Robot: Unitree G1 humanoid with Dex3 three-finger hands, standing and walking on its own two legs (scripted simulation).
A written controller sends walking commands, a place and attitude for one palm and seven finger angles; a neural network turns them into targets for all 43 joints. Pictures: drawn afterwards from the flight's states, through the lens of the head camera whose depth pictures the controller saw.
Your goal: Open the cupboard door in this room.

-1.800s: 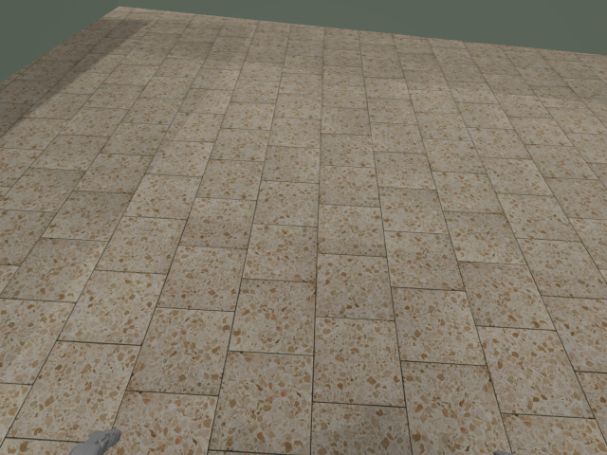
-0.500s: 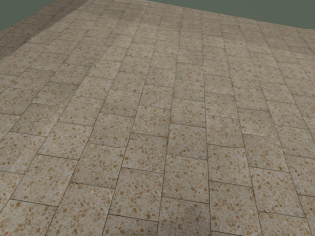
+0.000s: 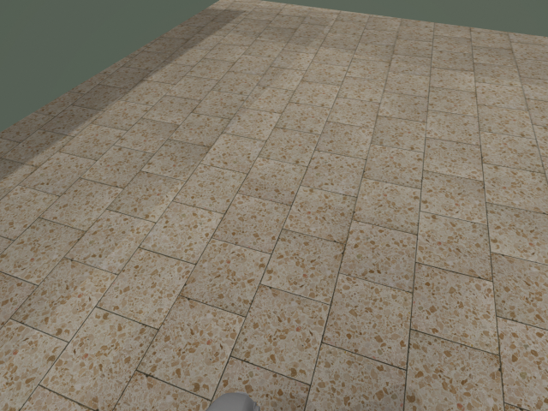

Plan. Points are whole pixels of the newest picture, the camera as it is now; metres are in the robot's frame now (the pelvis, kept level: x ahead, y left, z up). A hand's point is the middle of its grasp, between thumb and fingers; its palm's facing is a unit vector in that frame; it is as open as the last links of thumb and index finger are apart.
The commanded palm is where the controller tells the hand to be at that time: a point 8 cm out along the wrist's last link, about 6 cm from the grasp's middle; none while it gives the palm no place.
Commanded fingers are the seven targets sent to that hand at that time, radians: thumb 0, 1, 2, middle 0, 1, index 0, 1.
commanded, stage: turn or walk to find it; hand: left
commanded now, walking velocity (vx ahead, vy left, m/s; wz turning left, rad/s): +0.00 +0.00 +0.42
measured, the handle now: out of the picture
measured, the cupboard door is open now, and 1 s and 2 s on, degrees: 0 0 0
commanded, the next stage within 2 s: stand and wait in 1.02 s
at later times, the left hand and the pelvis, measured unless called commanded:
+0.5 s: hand out of the picture -0.04 +0.27 -0.18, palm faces +0.27 -0.94 -0.23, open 7.4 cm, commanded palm none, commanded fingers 0.00 0.90 0.90 -0.20 -0.30 -0.20 -0.30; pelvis -0.02 +0.05 +0.00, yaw +12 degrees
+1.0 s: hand out of the picture -0.01 +0.21 -0.14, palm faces +0.41 -0.87 -0.28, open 7.4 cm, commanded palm none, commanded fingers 0.00 0.90 0.90 -0.20 -0.30 -0.20 -0.30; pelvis -0.02 -0.01 +0.00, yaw +25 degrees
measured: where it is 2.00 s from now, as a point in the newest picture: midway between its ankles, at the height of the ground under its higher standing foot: outside the picture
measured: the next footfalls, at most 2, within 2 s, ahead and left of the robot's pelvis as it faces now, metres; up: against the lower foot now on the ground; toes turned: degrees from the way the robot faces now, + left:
left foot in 0.30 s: +0.00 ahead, +0.14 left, +0.00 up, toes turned +13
right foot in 0.84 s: +0.04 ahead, -0.08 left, +0.00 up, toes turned +17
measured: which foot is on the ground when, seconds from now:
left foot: up 0.00-0.28, down 0.30-0.84, up 0.86-1.00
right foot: down 0.00-0.30, up 0.32-0.82, down 0.84-1.00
